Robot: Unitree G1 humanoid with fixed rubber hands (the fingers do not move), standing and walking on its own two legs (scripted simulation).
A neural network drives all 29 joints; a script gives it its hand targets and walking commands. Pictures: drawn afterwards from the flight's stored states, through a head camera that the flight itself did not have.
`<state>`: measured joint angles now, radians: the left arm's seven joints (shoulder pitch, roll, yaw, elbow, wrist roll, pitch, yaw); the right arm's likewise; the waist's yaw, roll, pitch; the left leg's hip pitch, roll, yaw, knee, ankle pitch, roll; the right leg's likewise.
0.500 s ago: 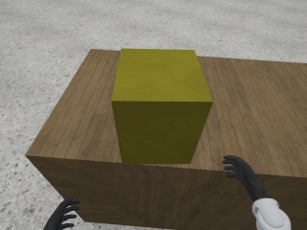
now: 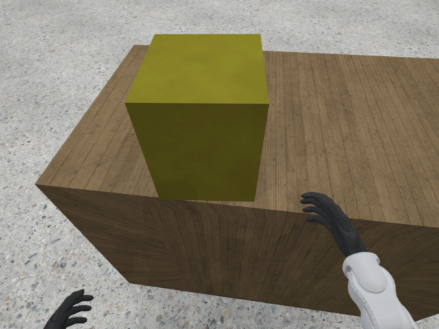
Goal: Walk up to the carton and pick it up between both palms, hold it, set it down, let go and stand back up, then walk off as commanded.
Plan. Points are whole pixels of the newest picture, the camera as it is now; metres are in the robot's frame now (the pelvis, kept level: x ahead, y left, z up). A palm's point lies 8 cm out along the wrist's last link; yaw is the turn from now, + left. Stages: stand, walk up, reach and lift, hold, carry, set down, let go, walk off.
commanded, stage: walk off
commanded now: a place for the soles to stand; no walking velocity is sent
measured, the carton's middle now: (206, 121) +0.47 +0.07 +0.12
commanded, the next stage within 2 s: none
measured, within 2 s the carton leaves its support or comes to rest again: neither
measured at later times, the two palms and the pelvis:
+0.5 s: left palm out of the picture -0.04 +0.35 -0.08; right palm out of the picture -0.06 -0.28 -0.10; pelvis -0.14 +0.04 -0.01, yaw +1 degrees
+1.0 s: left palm out of the picture -0.10 +0.30 -0.06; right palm out of the picture -0.16 -0.30 -0.11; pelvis -0.24 +0.01 +0.00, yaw -2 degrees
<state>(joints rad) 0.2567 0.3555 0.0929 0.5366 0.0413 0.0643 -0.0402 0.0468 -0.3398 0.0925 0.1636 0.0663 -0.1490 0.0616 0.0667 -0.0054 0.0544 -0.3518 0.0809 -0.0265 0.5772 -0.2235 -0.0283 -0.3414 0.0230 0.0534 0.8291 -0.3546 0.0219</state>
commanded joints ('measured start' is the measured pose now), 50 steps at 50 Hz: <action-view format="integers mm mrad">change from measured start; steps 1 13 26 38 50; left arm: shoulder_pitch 33 -28 -53 -48 -33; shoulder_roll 325 245 247 184 316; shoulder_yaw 39 32 44 21 40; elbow -89 -115 -56 13 27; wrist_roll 16 23 -18 -26 -4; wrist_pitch -57 -59 1 -27 -40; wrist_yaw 26 85 97 57 58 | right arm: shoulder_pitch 212 186 223 408 248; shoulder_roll -251 -260 -365 -224 -259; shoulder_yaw -138 -185 -212 -181 -202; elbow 224 319 370 425 429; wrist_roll -95 -81 -80 -107 -86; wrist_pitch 188 232 179 153 192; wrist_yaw -136 -88 -83 -143 -107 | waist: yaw -64 -31 -80 -138 -36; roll -120 -58 166 144 -191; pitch -105 5 93 -186 -23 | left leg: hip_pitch -101 -130 -108 606 -99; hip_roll -161 -171 188 153 -174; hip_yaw -43 -134 -522 -358 -57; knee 626 581 -318 -33 494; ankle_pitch -494 -276 -44 770 -440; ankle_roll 7 -36 141 128 -25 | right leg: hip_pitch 31 74 -119 -236 58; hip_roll -317 -250 123 68 -331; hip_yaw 457 244 133 141 474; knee -455 -496 349 57 -513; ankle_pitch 604 165 -283 -122 74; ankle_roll -171 -194 33 7 -182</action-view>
